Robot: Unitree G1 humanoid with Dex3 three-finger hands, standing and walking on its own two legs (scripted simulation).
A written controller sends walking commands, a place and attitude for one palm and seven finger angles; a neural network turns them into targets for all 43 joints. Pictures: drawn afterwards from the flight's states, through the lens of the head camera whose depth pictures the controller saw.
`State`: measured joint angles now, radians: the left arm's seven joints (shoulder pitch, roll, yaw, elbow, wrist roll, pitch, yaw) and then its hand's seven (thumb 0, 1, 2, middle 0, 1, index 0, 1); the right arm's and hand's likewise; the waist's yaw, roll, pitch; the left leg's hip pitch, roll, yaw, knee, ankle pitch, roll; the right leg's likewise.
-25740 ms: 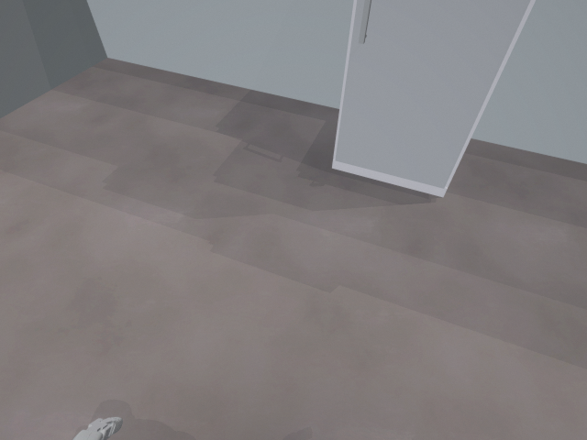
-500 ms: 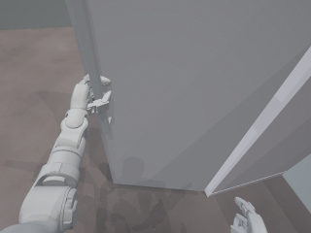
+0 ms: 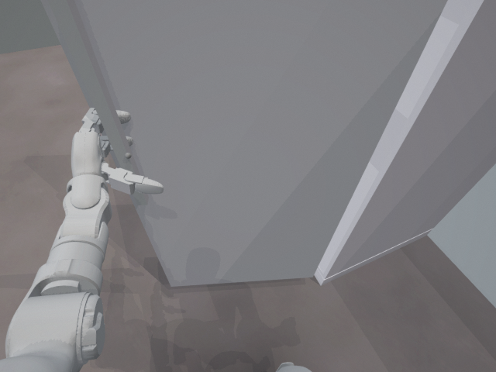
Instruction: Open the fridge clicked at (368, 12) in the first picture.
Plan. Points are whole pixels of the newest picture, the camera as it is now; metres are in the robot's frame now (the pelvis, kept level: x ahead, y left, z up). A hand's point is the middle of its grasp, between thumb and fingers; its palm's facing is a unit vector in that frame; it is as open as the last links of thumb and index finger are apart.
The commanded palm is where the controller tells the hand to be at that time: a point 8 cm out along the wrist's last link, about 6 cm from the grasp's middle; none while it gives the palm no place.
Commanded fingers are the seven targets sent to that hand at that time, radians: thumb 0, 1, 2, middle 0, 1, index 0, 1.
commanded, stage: slip the hand off the handle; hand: left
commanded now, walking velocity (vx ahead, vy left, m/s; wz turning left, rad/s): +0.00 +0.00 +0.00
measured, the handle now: (109, 102) +0.48 +0.21 +0.19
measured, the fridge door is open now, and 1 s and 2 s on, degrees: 70 69 69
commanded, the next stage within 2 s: draw the hand back to the body in 1.36 s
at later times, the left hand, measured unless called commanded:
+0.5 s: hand (82, 162) +0.42 +0.26 +0.11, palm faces +0.28 -0.95 -0.16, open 14.6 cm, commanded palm +0.39 +0.30 +0.12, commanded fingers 0.00 -0.55 0.20 -0.25 -1.15 -0.25 -1.15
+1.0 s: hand (73, 207) +0.34 +0.26 +0.10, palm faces +0.28 -0.95 -0.15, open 14.7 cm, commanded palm +0.31 +0.30 +0.12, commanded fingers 0.00 -0.55 0.20 -0.25 -1.15 -0.25 -1.15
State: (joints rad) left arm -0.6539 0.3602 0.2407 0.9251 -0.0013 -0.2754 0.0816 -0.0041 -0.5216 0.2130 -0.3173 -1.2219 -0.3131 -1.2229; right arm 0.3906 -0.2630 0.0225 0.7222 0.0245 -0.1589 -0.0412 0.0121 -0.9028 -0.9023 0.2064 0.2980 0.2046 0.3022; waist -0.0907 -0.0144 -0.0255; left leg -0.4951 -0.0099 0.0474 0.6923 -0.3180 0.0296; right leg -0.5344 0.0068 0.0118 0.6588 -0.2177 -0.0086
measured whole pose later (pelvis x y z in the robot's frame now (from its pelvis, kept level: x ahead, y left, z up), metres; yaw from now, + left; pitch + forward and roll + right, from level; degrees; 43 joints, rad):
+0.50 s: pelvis +0.08 +0.01 +0.01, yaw +2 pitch +6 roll -1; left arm -0.29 0.34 0.26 0.44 -0.10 -0.14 -0.06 -0.01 -0.55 0.20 -0.26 -1.16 -0.27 -1.16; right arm 0.27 -0.26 0.01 0.62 0.04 -0.13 -0.06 0.01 -0.90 -0.90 0.21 0.30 0.20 0.30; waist 0.03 0.01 -0.07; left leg -0.39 -0.01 0.00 0.65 -0.36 0.03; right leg -0.40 0.01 -0.03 0.61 -0.30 0.00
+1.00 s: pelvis +0.06 +0.00 +0.01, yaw +2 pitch +2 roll -1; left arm -0.02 0.30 0.27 0.19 -0.14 -0.06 -0.09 -0.01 -0.55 0.20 -0.25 -1.15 -0.26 -1.15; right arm 0.27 -0.24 0.03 0.62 0.04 -0.13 -0.08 0.01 -0.90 -0.90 0.21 0.30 0.20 0.30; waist 0.04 0.03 -0.06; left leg -0.35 -0.02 -0.01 0.67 -0.35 0.02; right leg -0.37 0.00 -0.04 0.63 -0.30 -0.01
